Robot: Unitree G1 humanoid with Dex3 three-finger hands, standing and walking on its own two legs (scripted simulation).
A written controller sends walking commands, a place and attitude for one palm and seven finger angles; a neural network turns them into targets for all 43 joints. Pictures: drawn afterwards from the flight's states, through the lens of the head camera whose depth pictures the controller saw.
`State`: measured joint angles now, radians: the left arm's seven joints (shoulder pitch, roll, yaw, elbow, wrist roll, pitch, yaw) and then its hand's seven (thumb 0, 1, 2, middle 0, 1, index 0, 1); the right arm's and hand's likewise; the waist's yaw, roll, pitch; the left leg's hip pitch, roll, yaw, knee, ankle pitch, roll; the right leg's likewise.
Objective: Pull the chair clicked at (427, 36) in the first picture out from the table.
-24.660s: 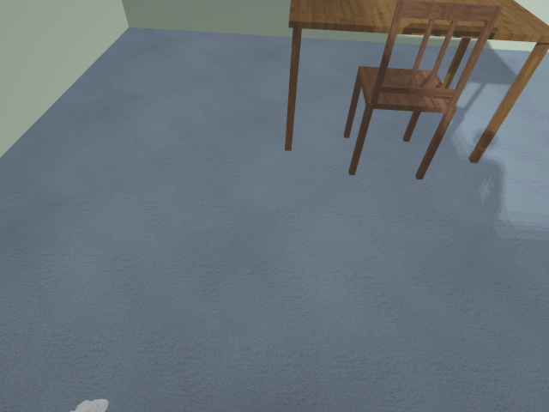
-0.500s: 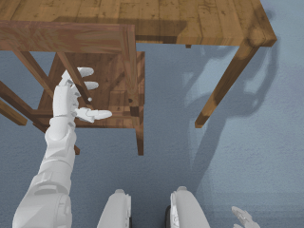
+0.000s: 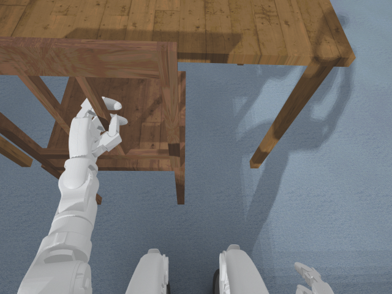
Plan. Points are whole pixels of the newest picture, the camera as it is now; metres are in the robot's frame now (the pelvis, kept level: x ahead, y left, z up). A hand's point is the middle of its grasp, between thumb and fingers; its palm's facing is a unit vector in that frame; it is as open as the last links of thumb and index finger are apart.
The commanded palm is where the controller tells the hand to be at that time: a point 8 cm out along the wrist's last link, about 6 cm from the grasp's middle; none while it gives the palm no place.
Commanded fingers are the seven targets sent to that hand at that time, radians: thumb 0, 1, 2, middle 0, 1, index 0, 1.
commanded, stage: hook a spindle and tug to test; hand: left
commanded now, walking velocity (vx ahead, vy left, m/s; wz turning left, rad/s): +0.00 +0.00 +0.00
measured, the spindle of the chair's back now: (65, 121) +0.45 +0.28 +0.02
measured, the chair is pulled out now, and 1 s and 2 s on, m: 0.00 0.07 0.17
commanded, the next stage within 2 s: step backward, pulling the chair out in 0.46 s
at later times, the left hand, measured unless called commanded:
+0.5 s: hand (120, 150) +0.38 +0.15 +0.03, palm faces +0.02 -1.00 -0.03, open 5.2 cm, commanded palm +0.36 +0.20 +0.02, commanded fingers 0.00 0.90 0.90 -0.50 -1.45 -0.50 -1.45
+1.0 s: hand (126, 156) +0.36 +0.13 +0.04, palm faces -0.03 -0.99 -0.15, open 4.9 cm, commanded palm +0.33 +0.18 +0.05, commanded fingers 0.00 0.90 0.90 -0.50 -1.45 -0.50 -1.45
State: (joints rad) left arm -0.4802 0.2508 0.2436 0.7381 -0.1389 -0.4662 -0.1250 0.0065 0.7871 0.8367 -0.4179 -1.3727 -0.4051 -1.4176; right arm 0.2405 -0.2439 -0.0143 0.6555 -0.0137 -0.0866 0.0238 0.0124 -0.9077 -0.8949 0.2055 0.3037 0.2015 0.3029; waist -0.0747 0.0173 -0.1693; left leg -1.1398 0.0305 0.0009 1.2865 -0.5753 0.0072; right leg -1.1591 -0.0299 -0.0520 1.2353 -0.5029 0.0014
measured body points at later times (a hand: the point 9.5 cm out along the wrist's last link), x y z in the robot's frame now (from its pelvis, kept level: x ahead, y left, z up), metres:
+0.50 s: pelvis +0.01 +0.00 +0.01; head +0.13 +0.01 +0.44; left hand +0.38 +0.21 +0.03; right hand +0.15 -0.25 -0.11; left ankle +0.01 +0.11 -0.62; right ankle +0.04 -0.13 -0.62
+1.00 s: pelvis +0.01 +0.01 +0.10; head +0.08 +0.02 +0.54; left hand +0.36 +0.19 +0.06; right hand +0.10 -0.27 -0.01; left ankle +0.01 +0.11 -0.62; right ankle +0.04 -0.13 -0.62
